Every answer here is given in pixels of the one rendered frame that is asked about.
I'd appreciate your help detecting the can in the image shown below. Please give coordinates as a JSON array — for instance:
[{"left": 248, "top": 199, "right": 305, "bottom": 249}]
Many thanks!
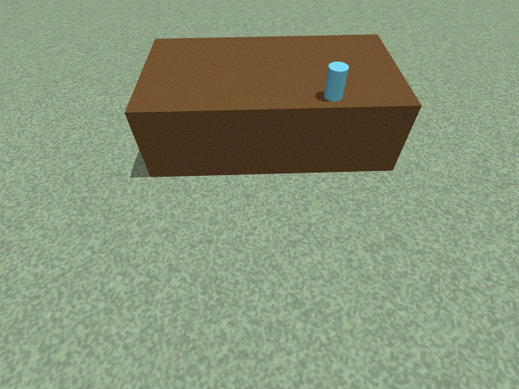
[{"left": 324, "top": 62, "right": 349, "bottom": 101}]

